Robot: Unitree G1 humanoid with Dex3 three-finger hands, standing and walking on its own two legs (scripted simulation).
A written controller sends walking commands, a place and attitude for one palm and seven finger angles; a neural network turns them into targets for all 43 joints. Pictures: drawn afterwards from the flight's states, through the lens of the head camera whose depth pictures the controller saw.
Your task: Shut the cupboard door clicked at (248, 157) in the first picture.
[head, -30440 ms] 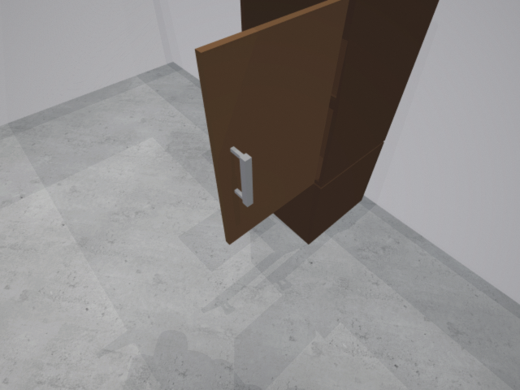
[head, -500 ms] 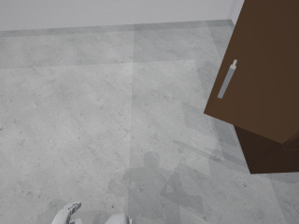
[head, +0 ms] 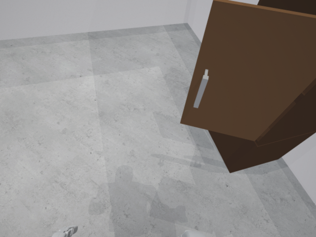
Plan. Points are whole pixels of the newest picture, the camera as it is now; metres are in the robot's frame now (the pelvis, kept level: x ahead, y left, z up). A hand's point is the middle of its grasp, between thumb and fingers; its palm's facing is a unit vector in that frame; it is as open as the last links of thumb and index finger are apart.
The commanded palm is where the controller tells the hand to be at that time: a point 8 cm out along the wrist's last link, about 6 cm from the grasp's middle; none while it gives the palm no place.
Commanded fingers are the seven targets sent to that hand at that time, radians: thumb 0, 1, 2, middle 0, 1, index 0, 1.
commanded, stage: turn to face it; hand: left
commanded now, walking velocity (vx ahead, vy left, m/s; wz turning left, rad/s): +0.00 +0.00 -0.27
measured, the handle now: (201, 89) +0.63 -0.13 -0.06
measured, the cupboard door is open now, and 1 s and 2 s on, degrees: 60 60 60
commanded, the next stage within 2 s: take the last steps up to it in 0.14 s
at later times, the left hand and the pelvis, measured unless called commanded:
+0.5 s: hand (100, 235) +0.14 +0.17 -0.18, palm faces -0.17 -0.97 -0.15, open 7.4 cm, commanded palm none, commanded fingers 0.00 0.90 0.90 -0.20 -0.30 -0.20 -0.30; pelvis +0.04 -0.01 -0.01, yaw -9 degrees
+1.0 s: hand (147, 196) +0.25 +0.04 -0.17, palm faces -0.24 -0.95 -0.19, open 7.3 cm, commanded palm none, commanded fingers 0.00 0.90 0.90 -0.20 -0.30 -0.20 -0.30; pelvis +0.13 -0.11 +0.00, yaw -13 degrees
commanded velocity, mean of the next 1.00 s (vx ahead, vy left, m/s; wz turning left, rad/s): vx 0.07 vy -0.05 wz -0.16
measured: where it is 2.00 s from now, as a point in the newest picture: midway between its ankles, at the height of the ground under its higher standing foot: outside the picture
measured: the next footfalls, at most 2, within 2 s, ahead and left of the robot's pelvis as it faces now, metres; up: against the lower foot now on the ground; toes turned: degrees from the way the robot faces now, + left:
right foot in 0.10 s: +0.03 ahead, -0.14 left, +0.00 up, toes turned -5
left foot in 0.40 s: +0.09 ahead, +0.10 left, +0.00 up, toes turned -2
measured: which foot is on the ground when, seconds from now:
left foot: down 0.00-0.10, up 0.12-0.38, down 0.40-0.80, up 0.82-1.00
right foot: up 0.00-0.08, down 0.10-0.40, up 0.42-0.78, down 0.80-1.00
